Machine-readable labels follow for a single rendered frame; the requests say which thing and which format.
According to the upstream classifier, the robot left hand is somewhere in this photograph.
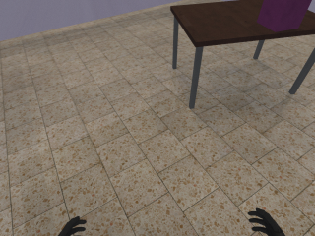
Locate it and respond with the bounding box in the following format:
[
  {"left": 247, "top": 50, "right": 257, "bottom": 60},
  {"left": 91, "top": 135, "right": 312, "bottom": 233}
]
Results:
[{"left": 58, "top": 216, "right": 87, "bottom": 236}]

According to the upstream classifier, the carton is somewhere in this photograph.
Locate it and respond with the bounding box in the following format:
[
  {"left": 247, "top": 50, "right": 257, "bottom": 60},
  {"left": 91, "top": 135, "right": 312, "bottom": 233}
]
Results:
[{"left": 257, "top": 0, "right": 312, "bottom": 32}]

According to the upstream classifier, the table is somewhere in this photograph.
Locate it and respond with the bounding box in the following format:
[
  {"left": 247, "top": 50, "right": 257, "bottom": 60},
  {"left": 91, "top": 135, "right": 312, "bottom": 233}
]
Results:
[{"left": 170, "top": 0, "right": 315, "bottom": 109}]

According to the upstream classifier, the robot right hand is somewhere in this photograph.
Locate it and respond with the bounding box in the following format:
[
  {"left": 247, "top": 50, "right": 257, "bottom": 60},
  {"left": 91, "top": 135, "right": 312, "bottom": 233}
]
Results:
[{"left": 248, "top": 207, "right": 285, "bottom": 236}]

